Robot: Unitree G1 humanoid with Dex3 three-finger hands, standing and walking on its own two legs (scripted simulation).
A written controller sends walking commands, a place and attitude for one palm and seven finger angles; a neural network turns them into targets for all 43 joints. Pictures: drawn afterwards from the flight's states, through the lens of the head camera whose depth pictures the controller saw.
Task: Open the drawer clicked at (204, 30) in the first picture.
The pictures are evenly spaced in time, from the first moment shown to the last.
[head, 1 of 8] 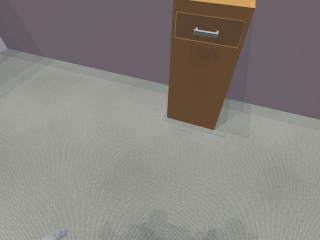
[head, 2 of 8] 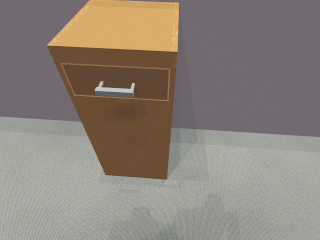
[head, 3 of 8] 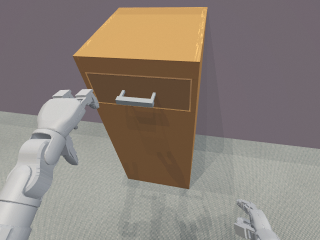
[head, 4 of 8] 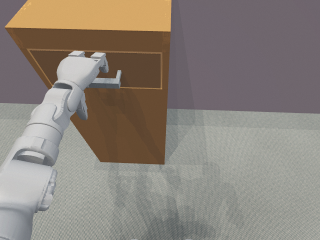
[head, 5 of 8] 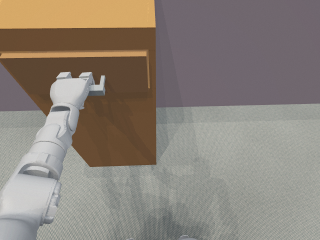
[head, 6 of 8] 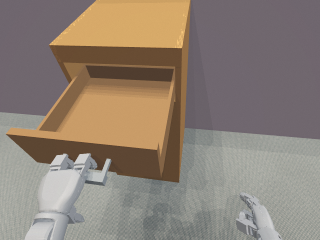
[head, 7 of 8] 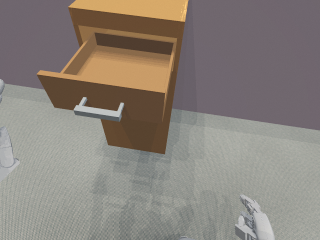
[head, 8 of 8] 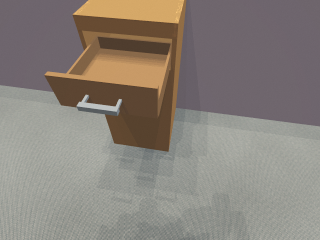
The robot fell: no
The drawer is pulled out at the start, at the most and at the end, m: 0.00 0.30 0.30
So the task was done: yes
